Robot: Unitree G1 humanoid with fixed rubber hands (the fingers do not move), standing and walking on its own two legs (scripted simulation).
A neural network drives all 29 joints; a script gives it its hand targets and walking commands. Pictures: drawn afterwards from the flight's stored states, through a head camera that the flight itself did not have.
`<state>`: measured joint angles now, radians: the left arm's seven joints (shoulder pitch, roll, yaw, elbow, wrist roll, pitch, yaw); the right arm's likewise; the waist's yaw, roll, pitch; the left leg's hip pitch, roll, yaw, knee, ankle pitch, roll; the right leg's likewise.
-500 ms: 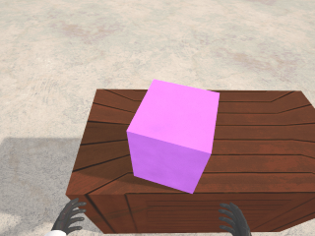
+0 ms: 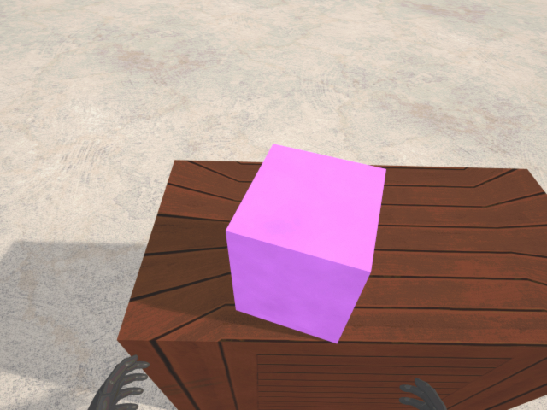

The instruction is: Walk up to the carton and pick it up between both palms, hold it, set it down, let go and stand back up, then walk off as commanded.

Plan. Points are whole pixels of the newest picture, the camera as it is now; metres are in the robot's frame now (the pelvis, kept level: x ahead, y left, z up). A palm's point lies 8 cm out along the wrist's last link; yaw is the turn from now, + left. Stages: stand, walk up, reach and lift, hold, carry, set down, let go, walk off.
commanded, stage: stand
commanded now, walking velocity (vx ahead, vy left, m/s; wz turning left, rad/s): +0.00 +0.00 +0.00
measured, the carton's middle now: (305, 244) +0.40 -0.06 -0.01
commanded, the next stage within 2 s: walk off in 1.08 s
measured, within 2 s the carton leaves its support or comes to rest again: neither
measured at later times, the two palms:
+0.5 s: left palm out of the picture +0.11 +0.25 -0.11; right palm out of the picture +0.10 -0.28 -0.10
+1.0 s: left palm out of the picture +0.09 +0.26 -0.12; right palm out of the picture +0.09 -0.28 -0.11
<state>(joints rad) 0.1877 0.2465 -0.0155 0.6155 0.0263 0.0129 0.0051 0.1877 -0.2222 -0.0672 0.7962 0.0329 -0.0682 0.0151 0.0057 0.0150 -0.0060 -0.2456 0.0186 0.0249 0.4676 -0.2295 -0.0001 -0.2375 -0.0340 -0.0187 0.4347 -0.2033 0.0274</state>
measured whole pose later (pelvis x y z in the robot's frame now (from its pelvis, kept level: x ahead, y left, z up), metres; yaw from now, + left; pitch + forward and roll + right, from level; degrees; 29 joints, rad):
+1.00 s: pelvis +0.00 +0.00 +0.00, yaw +0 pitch +0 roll +0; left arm 0.19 0.26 -0.02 0.96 0.03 -0.03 0.00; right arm 0.19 -0.30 -0.07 0.96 0.03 -0.03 0.02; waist 0.01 0.02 -0.05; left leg -0.25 0.02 0.02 0.47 -0.23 0.00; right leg -0.24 -0.03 -0.02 0.44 -0.20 0.03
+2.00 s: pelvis -0.16 -0.01 -0.03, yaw +2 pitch -6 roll -1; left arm 0.18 0.33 0.02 0.84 0.03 0.07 0.02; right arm 0.21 -0.35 -0.07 0.87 0.03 0.06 0.00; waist 0.00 -0.02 0.15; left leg -0.31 -0.03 -0.04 0.73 -0.31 0.03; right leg -0.44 0.05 0.06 1.08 -0.39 -0.02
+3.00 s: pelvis -0.40 -0.02 -0.03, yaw +2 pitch -5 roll -2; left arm 0.19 0.35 0.03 0.81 0.02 0.05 0.03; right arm 0.21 -0.39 -0.07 0.78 0.03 0.05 0.00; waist -0.02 -0.02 0.20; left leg -0.40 -0.08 -0.13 0.77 -0.27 0.03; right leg -0.45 0.11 0.12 1.22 -0.42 -0.02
